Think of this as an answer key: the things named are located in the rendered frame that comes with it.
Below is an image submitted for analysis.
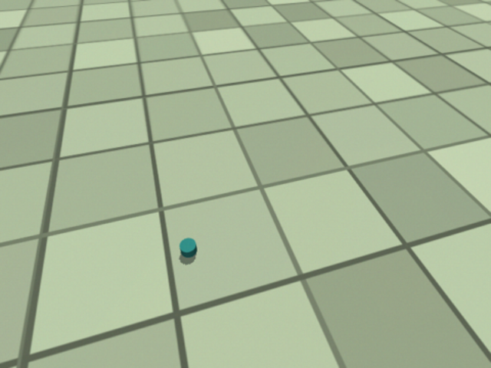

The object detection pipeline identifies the tin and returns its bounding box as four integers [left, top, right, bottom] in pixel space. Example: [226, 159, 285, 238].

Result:
[180, 238, 197, 258]

